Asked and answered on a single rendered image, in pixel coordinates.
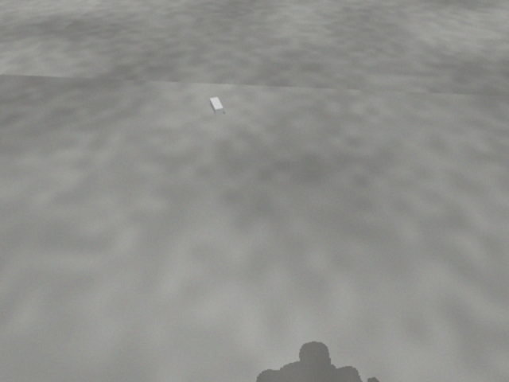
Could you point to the carton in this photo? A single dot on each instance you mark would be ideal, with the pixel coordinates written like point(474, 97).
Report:
point(216, 106)

